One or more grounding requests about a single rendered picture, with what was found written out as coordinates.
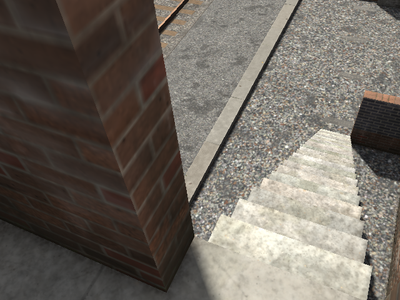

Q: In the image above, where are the stairs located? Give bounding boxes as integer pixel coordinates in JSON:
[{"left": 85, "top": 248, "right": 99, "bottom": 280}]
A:
[{"left": 208, "top": 129, "right": 373, "bottom": 300}]

